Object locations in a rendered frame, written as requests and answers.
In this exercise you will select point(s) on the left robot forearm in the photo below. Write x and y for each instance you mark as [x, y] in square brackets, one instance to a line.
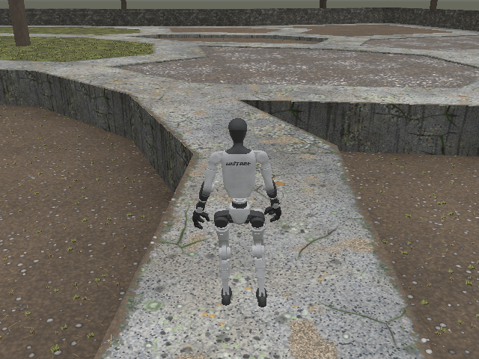
[202, 200]

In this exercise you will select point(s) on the robot right hand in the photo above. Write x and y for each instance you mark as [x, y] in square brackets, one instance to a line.
[271, 211]

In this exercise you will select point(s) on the robot left upper arm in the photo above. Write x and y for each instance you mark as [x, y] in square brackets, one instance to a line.
[214, 159]

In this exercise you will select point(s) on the left robot foot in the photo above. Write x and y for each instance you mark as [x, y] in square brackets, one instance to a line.
[226, 299]

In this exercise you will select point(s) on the right robot forearm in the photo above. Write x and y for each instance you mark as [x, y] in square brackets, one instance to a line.
[273, 197]

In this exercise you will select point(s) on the right robot thigh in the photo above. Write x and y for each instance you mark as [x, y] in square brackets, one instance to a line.
[257, 220]

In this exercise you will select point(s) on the robot right upper arm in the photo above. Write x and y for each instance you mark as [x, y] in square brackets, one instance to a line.
[265, 168]

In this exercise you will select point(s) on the robot left hand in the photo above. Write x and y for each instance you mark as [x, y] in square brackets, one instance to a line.
[196, 217]

